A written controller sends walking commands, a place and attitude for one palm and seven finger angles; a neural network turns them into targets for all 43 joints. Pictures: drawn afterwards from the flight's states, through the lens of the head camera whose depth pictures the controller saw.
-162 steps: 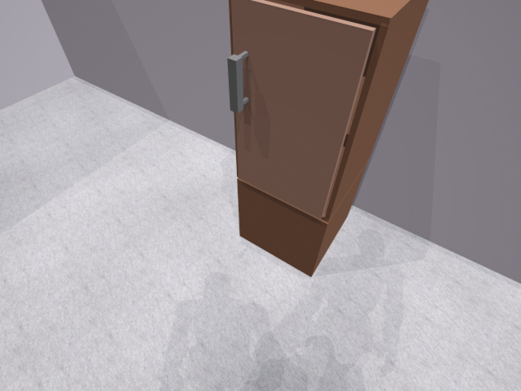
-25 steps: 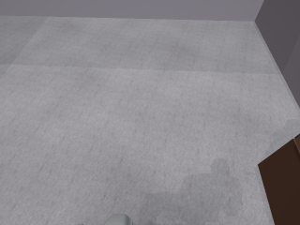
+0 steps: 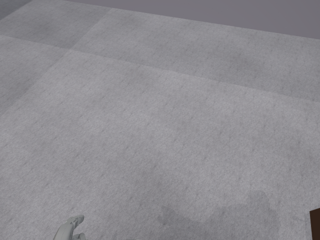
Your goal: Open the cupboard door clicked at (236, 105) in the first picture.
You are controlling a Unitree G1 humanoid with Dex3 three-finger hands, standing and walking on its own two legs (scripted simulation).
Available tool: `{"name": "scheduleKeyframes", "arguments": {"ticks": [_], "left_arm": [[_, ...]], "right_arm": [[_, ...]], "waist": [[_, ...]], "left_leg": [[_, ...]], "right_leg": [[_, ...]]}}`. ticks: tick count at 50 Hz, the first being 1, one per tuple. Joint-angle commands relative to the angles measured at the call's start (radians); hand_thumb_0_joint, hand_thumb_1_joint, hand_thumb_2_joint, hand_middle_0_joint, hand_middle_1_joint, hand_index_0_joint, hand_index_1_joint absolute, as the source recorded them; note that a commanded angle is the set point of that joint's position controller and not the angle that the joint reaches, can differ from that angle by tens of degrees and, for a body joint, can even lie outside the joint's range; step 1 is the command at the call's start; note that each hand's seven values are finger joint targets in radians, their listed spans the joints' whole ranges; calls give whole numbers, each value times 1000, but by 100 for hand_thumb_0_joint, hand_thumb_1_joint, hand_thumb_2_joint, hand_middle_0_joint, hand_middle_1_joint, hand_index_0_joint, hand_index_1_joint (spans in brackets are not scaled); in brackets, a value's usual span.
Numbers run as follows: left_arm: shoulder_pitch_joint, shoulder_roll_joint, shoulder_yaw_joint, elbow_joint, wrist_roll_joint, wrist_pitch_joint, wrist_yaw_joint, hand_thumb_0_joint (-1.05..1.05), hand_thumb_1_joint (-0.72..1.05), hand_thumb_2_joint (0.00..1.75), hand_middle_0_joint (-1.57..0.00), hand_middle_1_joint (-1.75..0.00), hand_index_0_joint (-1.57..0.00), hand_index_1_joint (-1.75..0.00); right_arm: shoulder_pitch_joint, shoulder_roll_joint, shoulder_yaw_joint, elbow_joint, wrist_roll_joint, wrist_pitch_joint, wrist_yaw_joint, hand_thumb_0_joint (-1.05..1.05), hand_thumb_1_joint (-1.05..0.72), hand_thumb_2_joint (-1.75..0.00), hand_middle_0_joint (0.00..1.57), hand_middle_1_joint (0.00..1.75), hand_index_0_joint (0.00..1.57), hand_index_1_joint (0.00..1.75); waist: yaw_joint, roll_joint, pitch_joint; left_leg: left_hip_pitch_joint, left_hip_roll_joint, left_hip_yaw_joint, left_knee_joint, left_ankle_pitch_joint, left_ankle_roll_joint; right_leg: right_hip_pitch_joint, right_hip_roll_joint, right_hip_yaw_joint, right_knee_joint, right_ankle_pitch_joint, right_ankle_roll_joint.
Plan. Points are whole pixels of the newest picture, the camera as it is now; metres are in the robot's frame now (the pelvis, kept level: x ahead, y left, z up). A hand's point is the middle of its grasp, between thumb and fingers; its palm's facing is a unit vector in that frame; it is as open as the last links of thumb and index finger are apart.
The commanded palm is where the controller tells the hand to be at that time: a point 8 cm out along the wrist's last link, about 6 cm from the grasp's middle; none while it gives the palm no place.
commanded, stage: walk around to get in front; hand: left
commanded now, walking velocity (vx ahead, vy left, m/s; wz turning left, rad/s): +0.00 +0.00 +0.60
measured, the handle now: out of the picture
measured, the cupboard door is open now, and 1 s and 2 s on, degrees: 0 0 0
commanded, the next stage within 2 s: turn to face it in 1.86 s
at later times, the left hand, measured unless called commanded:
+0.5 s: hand out of the picture -0.04 +0.24 -0.19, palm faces +0.36 -0.91 -0.23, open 7.4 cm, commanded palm none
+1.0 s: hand out of the picture +0.02 +0.25 -0.14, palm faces +0.56 -0.79 -0.26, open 7.4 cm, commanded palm none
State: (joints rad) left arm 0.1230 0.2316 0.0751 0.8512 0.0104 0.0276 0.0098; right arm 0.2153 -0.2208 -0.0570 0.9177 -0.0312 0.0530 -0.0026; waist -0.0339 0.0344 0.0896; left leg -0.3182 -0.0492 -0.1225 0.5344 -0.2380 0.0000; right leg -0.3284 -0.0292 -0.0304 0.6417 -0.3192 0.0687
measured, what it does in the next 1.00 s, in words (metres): steps on the spot, turning left: right foot, then left foot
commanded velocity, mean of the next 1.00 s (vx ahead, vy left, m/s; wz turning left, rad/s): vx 0.11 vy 0.00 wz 0.60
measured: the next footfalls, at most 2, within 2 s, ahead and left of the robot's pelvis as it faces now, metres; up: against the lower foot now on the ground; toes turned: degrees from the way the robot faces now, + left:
right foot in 0.02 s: +0.04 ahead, -0.13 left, +0.00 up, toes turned -1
left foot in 0.44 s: +0.00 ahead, +0.14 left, +0.00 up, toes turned +22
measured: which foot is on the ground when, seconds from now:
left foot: down 0.00-0.02, up 0.04-0.42, down 0.44-0.92, up 0.94-1.00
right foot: up 0.00-0.00, down 0.02-0.44, up 0.46-0.92, down 0.94-1.00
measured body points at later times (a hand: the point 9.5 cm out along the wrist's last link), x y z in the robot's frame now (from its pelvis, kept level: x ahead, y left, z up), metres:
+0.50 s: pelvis -0.01 +0.03 -0.01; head +0.03 +0.08 +0.43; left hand -0.06 +0.29 -0.18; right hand +0.18 -0.18 -0.13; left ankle -0.04 +0.13 -0.73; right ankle +0.00 -0.12 -0.70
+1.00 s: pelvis +0.04 +0.02 +0.00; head +0.07 +0.02 +0.45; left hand -0.01 +0.29 -0.12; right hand +0.18 -0.18 -0.16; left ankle -0.05 +0.12 -0.69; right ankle +0.09 -0.07 -0.74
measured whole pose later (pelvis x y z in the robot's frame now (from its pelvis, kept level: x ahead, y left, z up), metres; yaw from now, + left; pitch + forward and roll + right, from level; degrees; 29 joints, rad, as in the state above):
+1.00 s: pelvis +0.04 +0.02 +0.00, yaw +36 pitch +1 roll +0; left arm 0.17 0.19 0.05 0.87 0.03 -0.02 -0.01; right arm 0.31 -0.23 -0.07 0.99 -0.03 0.05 0.01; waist -0.04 0.04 0.03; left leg -0.43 -0.07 -0.11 0.92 -0.46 0.01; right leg -0.24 -0.04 -0.09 0.53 -0.30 0.00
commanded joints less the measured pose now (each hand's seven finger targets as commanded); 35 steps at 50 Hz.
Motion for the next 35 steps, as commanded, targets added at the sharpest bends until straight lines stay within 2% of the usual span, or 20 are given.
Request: {"name": "scheduleKeyframes", "arguments": {"ticks": [1,2,3,4,5,7,12,17,18,19,20,21,22,23,25,26,28,31,32,35], "left_arm": [[186,243,55,-34,26,-36,28,0,90,90,-20,-30,-20,-30],[154,224,41,-39,17,-32,29,0,90,90,-20,-30,-20,-30],[80,168,33,-58,15,-32,34,0,90,90,-20,-30,-20,-30],[45,148,30,-67,14,-33,33,0,90,90,-20,-30,-20,-30],[27,127,19,-70,12,-35,30,0,90,90,-20,-30,-20,-30],[47,117,15,-68,12,-41,30,0,90,90,-20,-30,-20,-30],[139,142,29,-39,18,-39,31,0,90,90,-20,-30,-20,-30],[183,181,51,-19,28,-30,26,0,90,90,-20,-30,-20,-30],[181,182,53,-12,29,-28,23,0,90,90,-20,-30,-20,-30],[173,184,56,-14,23,-26,21,0,90,90,-20,-30,-20,-30],[163,175,55,-19,13,-22,19,0,90,90,-20,-30,-20,-30],[171,125,45,-40,3,-14,13,0,90,90,-20,-30,-20,-30],[96,58,18,-90,3,-7,12,0,90,90,-20,-30,-20,-30],[34,85,14,-108,12,3,18,0,90,90,-20,-30,-20,-30],[19,87,26,-76,13,9,19,0,90,90,-20,-30,-20,-30],[20,98,29,-60,12,9,12,0,90,90,-20,-30,-20,-30],[59,97,29,-39,11,5,1,0,90,90,-20,-30,-20,-30],[61,89,27,-33,9,1,0,0,90,90,-20,-30,-20,-30],[54,88,26,-35,9,1,0,0,90,90,-20,-30,-20,-30],[15,84,23,-49,13,-4,-8,0,90,90,-20,-30,-20,-30]], "right_arm": [[-14,-77,-48,-110,22,-23,-2,0,-90,-90,20,30,20,30],[-4,-123,-59,-95,9,-12,1,0,-90,-90,20,30,20,30],[12,-113,-63,-86,7,-4,7,0,-90,-90,20,30,20,30],[6,-100,-59,-69,7,2,11,0,-90,-90,20,30,20,30],[14,-105,-57,-54,7,3,18,0,-90,-90,20,30,20,30],[4,-89,-50,-56,11,7,27,0,-90,-90,20,30,20,30],[-87,-75,-38,-73,14,12,32,0,-90,-90,20,30,20,30],[-123,-53,-24,-93,21,-10,31,0,-90,-90,20,30,20,30],[-106,-57,-24,-91,22,-15,30,0,-90,-90,20,30,20,30],[-62,-68,-26,-83,20,-20,28,0,-90,-90,20,30,20,30],[-3,-102,-34,-67,16,-28,29,0,-90,-90,20,30,20,30],[58,-206,-57,-56,9,-37,24,0,-90,-90,20,30,20,30],[128,-298,-81,-42,9,-34,10,0,-90,-90,20,30,20,30],[166,-286,-74,-23,10,-28,2,0,-90,-90,20,30,20,30],[80,-238,-56,-47,4,-33,-19,0,-90,-90,20,30,20,30],[28,-216,-47,-64,4,-32,-23,0,-90,-90,20,30,20,30],[-9,-195,-36,-78,7,-38,-26,0,-90,-90,20,30,20,30],[15,-196,-36,-72,8,-42,-26,0,-90,-90,20,30,20,30],[29,-193,-35,-69,8,-42,-24,0,-90,-90,20,30,20,30],[47,-194,-38,-63,3,-43,-18,0,-90,-90,20,30,20,30]], "waist": [[89,-364,-158],[64,-262,-128],[25,-183,-96],[9,-225,-80],[-5,-215,-81],[-3,-230,-89],[47,-232,-75],[79,-259,-109],[70,-266,-113],[46,-240,-137],[8,-157,-168],[-26,103,-220],[-71,318,-207],[-81,187,-196],[-49,221,-157],[-32,197,-120],[2,141,-134],[5,94,-156],[1,83,-156],[-11,104,-127]], "left_leg": [[-305,-67,45,399,-374,-33],[-274,-6,3,613,-377,-24],[-270,21,-15,689,-305,-24],[-290,35,16,735,-262,-37],[-291,51,39,758,-200,-51],[-269,57,77,744,-154,-63],[-241,77,140,562,-186,-71],[-120,68,210,240,-238,-45],[-75,61,220,164,-208,-38],[3,54,220,64,-116,-32],[149,58,201,-80,33,-25],[324,237,-42,-147,281,41],[361,447,-307,-168,684,171],[323,466,-250,-142,675,213],[258,369,-192,-150,566,173],[202,328,-156,-161,515,160],[219,283,-116,-166,491,149],[260,270,-130,-163,504,154],[259,266,-149,-176,443,155],[228,262,-226,-236,110,175]], "right_leg": [[349,-441,437,-387,222,-179],[200,-474,387,-372,219,-238],[144,-426,294,-375,186,-238],[159,-359,252,-345,254,-221],[181,-309,141,-307,360,-198],[188,-280,32,-281,473,-177],[244,-314,-22,-274,499,-184],[292,-352,-57,-174,610,-185],[280,-351,-74,-141,605,-168],[250,-340,-103,-92,562,-141],[168,-316,-148,15,481,-95],[-35,-212,-193,216,149,-25],[-253,-98,-130,408,-381,20],[-249,-117,-27,481,-345,-5],[-266,-115,13,526,-225,-1],[-253,-109,27,544,-157,3],[-242,-91,22,529,-85,12],[-240,-70,24,473,-54,23],[-236,-66,27,457,-44,24],[-237,-53,24,357,-65,23]]}}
